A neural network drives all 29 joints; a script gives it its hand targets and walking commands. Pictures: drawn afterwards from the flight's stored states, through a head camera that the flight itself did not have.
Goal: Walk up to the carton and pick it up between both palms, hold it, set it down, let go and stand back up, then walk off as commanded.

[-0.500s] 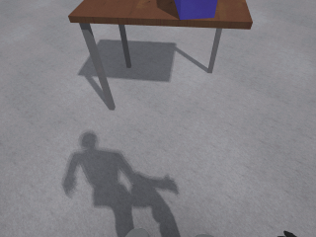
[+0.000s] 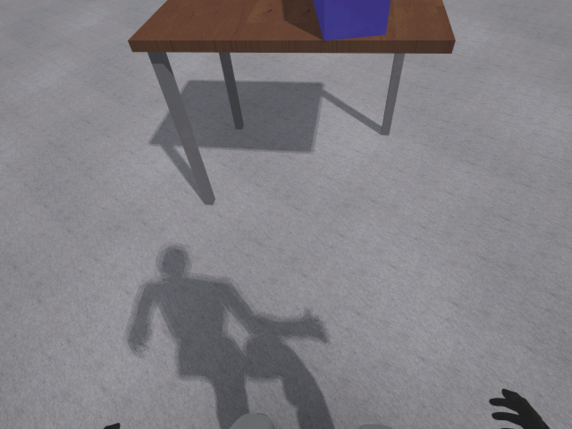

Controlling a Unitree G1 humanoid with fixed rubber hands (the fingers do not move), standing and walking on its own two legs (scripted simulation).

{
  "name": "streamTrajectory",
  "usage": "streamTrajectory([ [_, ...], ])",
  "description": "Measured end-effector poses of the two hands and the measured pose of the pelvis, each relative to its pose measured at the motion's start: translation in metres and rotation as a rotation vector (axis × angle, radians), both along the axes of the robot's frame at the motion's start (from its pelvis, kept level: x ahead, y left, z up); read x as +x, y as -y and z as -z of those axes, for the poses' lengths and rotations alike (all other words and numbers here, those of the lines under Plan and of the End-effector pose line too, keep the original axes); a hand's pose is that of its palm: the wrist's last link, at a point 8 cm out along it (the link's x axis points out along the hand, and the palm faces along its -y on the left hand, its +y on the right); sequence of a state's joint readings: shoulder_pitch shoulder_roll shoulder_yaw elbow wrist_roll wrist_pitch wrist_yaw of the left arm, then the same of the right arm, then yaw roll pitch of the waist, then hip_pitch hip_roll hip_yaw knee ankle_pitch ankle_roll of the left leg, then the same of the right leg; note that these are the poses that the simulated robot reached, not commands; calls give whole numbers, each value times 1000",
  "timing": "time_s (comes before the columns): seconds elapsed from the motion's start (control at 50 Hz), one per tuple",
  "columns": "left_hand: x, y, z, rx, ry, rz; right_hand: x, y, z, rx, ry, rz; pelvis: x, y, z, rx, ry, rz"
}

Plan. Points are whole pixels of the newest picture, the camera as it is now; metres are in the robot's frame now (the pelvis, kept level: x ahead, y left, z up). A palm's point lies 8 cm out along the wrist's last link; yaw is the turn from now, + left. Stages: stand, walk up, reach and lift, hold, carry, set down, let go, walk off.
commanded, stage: stand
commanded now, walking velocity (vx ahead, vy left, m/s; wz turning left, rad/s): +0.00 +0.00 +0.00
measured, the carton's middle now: out of the picture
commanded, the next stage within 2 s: none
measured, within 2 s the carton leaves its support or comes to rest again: neither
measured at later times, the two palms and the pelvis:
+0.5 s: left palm out of the picture +0.05 +0.31 -0.07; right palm out of the picture +0.07 -0.30 -0.09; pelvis -0.04 +0.01 +0.01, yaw +0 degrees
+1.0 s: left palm out of the picture +0.05 +0.31 -0.06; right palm out of the picture +0.08 -0.29 -0.09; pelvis -0.03 +0.01 +0.02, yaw +0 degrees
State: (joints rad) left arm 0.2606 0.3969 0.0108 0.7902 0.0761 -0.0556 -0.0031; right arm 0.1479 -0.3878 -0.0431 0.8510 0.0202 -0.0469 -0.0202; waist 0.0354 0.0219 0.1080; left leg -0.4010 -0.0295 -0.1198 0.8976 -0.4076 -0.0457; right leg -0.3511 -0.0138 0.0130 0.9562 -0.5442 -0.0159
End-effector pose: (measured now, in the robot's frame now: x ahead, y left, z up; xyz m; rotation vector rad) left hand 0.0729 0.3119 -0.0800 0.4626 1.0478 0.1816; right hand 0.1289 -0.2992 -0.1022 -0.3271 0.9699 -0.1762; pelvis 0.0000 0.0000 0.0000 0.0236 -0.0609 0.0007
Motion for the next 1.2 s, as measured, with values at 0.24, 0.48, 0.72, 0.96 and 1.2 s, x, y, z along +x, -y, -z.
streamTrajectory([
  [0.24, -12, 4, -4, 5, 44, -1, -23, 3, -3, 7, -13, 13, -21, 2, -2, -4, 25, 5],
  [0.48, -26, -1, -11, -10, 36, -9, -56, -1, -8, 15, -88, 28, -35, -5, -13, -13, 11, 4],
  [0.72, -28, -3, -13, -12, 12, -10, -58, -4, -11, 17, -114, 22, -34, -7, -18, -14, -7, 3],
  [0.96, -23, -2, -16, -12, 24, -10, -46, -6, -14, 18, -92, 12, -31, -6, -20, -14, -16, 3],
  [1.2, -23, -2, -18, -14, 36, -11, -46, -7, -17, 18, -78, 8, -33, -7, -21, -15, -17, 3],
])
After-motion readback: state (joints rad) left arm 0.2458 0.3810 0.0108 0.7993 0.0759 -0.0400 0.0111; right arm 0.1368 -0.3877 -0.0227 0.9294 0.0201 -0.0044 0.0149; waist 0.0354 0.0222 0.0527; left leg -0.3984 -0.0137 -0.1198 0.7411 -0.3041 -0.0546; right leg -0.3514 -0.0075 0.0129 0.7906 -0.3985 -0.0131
